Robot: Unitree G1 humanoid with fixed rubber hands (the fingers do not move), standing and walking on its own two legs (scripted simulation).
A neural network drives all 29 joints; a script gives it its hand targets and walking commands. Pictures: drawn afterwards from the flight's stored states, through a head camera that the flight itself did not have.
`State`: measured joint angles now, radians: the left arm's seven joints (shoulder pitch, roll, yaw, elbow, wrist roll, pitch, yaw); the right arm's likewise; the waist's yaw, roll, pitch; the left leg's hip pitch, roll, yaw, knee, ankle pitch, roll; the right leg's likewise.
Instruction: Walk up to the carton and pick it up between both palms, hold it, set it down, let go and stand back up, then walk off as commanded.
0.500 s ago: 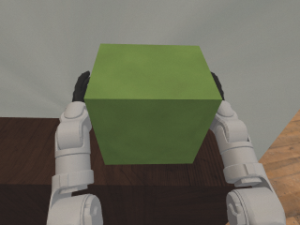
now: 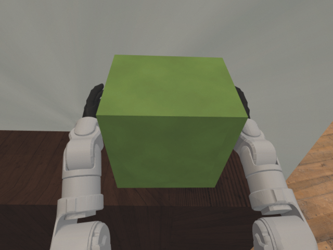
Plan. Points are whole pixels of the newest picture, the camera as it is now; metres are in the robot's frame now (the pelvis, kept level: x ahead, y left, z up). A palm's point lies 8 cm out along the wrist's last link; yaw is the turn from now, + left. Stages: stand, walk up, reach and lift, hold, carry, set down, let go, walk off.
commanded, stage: hold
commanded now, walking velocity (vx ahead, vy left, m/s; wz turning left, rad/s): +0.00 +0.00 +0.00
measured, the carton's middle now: (167, 125) +0.37 +0.01 +0.15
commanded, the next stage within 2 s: none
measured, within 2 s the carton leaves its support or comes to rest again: neither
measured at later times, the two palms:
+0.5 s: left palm (93, 114) +0.36 +0.18 +0.18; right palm (236, 114) +0.38 -0.15 +0.18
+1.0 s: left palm (91, 115) +0.35 +0.18 +0.19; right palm (240, 116) +0.37 -0.16 +0.19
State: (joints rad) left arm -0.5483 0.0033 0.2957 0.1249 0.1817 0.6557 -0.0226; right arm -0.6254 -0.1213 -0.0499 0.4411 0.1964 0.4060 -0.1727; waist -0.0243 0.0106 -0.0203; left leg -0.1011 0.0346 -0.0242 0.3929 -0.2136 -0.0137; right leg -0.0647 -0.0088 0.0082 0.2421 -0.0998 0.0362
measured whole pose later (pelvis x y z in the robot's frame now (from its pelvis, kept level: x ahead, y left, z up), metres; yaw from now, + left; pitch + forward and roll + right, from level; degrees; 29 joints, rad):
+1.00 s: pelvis +0.00 +0.00 +0.00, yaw +0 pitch -5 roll -2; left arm -0.58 0.00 0.33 0.14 0.18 0.66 -0.03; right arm -0.65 -0.12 -0.05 0.46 0.17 0.40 -0.17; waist -0.02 0.01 -0.02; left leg -0.10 0.03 -0.02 0.39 -0.21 -0.01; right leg -0.06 -0.01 0.01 0.24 -0.10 0.04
